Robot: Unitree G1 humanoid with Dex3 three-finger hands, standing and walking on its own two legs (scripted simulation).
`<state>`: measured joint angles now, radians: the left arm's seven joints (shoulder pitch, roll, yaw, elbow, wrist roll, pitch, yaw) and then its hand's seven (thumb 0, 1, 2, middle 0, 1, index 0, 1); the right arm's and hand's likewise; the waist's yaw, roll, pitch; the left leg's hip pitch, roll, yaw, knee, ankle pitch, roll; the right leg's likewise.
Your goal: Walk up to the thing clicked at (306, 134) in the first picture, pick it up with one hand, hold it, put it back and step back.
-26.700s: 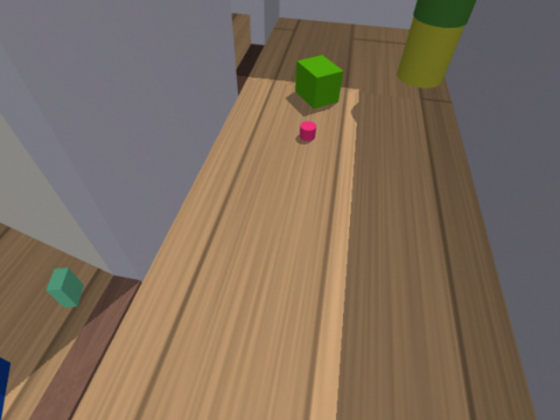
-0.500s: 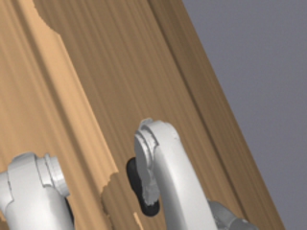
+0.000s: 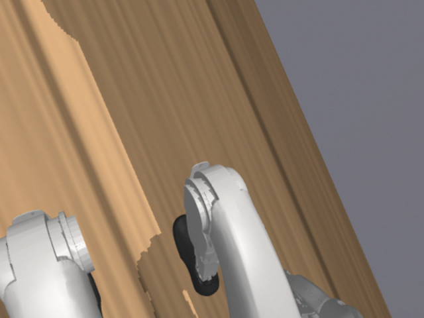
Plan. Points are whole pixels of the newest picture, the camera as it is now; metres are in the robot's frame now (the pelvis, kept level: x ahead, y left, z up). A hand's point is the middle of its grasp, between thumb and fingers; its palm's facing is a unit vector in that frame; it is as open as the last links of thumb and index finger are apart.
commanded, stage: open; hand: left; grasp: from above
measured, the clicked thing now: out of the picture +0.41 +0.32 -0.26
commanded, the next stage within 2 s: withdraw in 0.18 s
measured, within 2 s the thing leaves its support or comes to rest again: rests again in 0.66 s
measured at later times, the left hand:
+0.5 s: hand out of the picture +0.41 +0.31 -0.22, palm faces -0.38 -0.15 -0.91, open 14.1 cm
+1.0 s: hand out of the picture +0.36 +0.32 -0.06, palm faces -0.56 -0.18 -0.81, open 14.0 cm
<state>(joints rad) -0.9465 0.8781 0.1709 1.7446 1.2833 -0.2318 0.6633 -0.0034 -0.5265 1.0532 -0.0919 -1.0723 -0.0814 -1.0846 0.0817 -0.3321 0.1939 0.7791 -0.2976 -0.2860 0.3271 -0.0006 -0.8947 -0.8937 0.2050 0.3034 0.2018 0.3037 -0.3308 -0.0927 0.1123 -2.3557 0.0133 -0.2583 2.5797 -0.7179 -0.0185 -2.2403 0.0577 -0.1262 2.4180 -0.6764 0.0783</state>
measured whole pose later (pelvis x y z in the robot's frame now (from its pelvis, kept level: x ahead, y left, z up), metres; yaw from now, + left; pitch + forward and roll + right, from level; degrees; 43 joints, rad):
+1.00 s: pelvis -0.01 -0.02 +0.08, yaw +8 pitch +32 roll -6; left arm -0.82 0.63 -0.03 1.24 1.08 -0.19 0.14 0.00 -0.53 1.04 -0.10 -1.03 -0.08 -1.05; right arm 0.12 -0.33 0.03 0.69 -0.09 -0.05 0.16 0.00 -0.91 -0.90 0.21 0.30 0.20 0.30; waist -0.14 0.01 -0.08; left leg -2.17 0.02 -0.13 2.25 -0.64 -0.01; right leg -2.11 0.01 -0.04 2.19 -0.64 0.04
